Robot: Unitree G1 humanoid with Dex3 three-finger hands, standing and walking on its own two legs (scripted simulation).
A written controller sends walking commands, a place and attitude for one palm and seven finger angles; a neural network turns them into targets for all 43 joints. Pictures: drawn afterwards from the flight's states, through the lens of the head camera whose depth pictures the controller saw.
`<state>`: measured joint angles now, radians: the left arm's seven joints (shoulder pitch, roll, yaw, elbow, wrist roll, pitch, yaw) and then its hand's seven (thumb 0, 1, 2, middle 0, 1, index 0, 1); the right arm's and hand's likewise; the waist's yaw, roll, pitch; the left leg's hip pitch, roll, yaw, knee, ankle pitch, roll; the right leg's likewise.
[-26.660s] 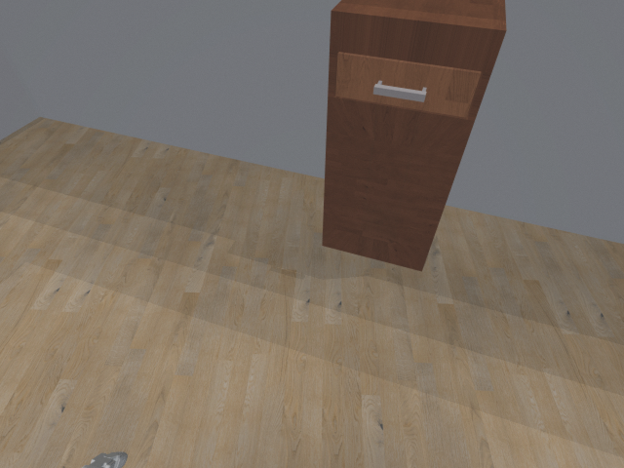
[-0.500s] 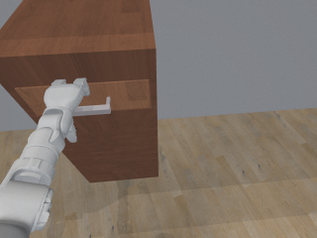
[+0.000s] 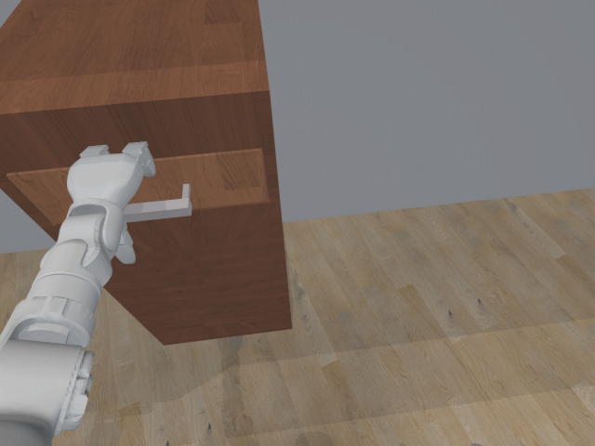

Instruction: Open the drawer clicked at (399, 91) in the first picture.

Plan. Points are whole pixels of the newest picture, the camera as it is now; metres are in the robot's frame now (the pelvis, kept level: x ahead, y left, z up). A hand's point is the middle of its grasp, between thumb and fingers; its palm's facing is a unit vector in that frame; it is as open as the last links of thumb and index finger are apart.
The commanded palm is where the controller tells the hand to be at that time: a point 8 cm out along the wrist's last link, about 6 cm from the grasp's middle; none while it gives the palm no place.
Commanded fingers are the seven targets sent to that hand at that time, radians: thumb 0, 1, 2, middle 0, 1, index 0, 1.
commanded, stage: lower the fingers behind the handle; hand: left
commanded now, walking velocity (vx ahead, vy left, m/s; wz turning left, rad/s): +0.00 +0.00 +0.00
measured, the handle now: (147, 202) +0.49 +0.25 +0.01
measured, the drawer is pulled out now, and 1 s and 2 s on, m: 0.00 0.00 0.00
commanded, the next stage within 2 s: lift the fingers back up to retry in 1.60 s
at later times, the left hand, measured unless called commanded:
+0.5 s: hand (121, 218) +0.44 +0.27 +0.03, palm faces -0.02 -0.01 -1.00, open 13.7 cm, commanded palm +0.42 +0.28 +0.09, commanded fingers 0.00 -0.50 0.30 -0.30 -1.20 -0.30 -1.20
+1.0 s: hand (118, 224) +0.44 +0.28 +0.02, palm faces -0.02 +0.02 -1.00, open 13.7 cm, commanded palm +0.42 +0.28 +0.05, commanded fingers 0.00 -0.50 0.30 -0.30 -1.20 -0.30 -1.20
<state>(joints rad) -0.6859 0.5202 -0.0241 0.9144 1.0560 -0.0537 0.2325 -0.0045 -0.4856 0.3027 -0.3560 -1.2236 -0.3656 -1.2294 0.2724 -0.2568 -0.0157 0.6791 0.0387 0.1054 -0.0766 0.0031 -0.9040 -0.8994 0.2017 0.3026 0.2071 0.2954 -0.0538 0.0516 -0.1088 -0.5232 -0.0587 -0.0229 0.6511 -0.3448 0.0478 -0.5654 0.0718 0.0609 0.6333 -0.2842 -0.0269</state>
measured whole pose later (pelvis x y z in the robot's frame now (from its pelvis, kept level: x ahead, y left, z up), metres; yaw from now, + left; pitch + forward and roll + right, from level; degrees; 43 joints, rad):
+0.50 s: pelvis +0.00 +0.00 -0.01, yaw +1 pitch +17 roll -1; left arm -0.65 0.55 0.02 0.92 1.07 -0.15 0.29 0.00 -0.48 0.30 -0.33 -1.21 -0.33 -1.21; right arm 0.32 -0.27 -0.06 0.71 0.02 0.07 -0.06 0.00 -0.90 -0.90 0.20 0.30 0.21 0.30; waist -0.05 0.04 -0.14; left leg -0.65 -0.05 -0.05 0.75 -0.39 0.04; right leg -0.68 0.08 0.03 0.71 -0.32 -0.03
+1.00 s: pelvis -0.01 +0.01 -0.02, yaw +1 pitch +17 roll -1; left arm -0.71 0.53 -0.03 1.00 1.09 -0.07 0.34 0.00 -0.49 0.30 -0.31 -1.29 -0.33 -1.22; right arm 0.32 -0.27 -0.03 0.69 0.02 0.09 -0.05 0.00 -0.90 -0.90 0.20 0.30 0.21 0.30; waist -0.06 0.04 -0.15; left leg -0.71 -0.07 -0.03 0.80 -0.40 0.06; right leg -0.73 0.07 0.04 0.76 -0.33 -0.02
